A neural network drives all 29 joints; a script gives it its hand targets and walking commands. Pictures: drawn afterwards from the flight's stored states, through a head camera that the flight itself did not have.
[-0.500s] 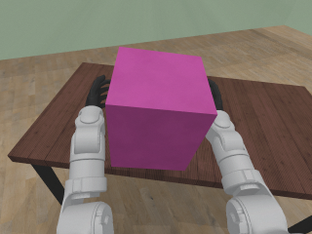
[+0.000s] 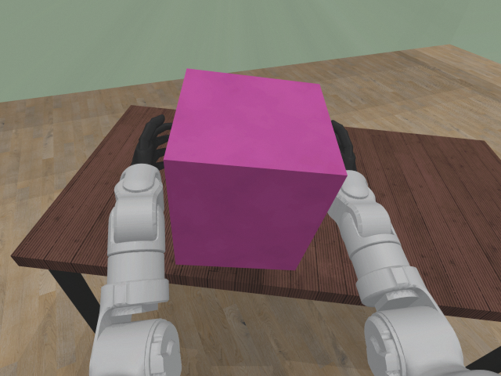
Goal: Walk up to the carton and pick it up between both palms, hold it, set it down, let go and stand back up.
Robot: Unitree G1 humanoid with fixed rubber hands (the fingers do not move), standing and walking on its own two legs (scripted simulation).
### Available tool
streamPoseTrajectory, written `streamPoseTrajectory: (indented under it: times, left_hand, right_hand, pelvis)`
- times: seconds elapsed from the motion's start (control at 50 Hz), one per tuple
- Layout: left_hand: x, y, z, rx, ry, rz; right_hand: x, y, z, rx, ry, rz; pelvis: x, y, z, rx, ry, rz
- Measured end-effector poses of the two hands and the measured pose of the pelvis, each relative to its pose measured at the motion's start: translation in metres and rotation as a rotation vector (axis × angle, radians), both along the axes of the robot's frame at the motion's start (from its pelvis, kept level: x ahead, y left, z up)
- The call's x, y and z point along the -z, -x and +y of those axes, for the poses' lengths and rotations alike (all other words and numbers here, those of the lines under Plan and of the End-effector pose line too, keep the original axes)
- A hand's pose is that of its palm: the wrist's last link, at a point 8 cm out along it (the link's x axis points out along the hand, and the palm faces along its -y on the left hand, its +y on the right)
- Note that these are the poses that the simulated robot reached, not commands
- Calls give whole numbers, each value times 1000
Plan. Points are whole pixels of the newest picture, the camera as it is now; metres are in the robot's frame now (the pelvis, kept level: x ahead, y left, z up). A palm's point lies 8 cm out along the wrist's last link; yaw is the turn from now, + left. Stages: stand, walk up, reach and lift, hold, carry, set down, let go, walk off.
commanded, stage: reach and lift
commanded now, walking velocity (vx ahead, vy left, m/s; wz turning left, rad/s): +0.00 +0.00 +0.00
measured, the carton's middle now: (245, 177) +0.38 +0.00 +0.15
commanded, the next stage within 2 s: hold in 0.28 s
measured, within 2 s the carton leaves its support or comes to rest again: neither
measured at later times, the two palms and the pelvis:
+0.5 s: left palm (137, 159) +0.35 +0.15 +0.21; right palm (344, 157) +0.36 -0.15 +0.20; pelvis +0.00 +0.00 +0.00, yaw +0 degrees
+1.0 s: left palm (142, 155) +0.36 +0.15 +0.21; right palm (348, 157) +0.36 -0.15 +0.20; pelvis -0.01 -0.01 +0.00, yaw +0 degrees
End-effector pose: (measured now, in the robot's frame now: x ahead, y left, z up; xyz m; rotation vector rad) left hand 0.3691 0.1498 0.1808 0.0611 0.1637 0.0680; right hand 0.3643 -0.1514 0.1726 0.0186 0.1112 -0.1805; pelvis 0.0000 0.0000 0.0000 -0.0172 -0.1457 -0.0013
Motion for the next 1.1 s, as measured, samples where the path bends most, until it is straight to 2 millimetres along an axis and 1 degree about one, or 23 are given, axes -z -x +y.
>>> streamPoseTrajectory:
  times: [0.16,0.34,0.42,0.5,0.56,0.64,0.7,0.8,0.94,1.1]
  left_hand:
    - [-8,0,-5,4,-2,-13]
    - [-11,0,-8,3,2,-4]
    - [-18,6,-4,-11,5,-28]
    - [-28,18,5,-43,16,-58]
    - [-32,25,12,-63,26,-53]
    - [-29,27,18,-67,28,-13]
    - [-26,24,17,-59,19,4]
    - [-29,18,8,-36,1,-16]
    - [-33,13,-2,-26,9,-21]
    - [-30,19,6,-47,28,-27]
  right_hand:
    - [-7,1,-5,5,-4,-14]
    - [-10,1,-8,2,3,-7]
    - [-18,2,-4,-14,6,-32]
    - [-31,5,5,-44,10,-62]
    - [-37,6,12,-59,12,-58]
    - [-34,6,18,-63,4,-19]
    - [-29,6,17,-56,-13,-4]
    - [-27,6,8,-35,-30,-26]
    - [-30,6,-2,-24,3,-30]
    - [-34,4,5,-46,12,-38]
  pelvis:
    - [0,1,0,-3,0,-2]
    - [0,2,-2,2,-1,-7]
    - [0,2,-2,6,1,-9]
    - [0,2,-3,8,2,-22]
    - [0,4,-4,3,-2,-38]
    - [0,8,-6,-9,-8,-43]
    - [0,11,-7,-16,-8,-34]
    - [0,13,-5,-15,-4,-13]
    - [0,8,-5,4,-5,-20]
    - [0,2,-8,0,-2,-38]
